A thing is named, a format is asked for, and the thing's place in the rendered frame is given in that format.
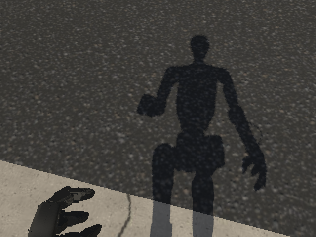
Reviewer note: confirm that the robot left hand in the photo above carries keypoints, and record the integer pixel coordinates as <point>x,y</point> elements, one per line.
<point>51,218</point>

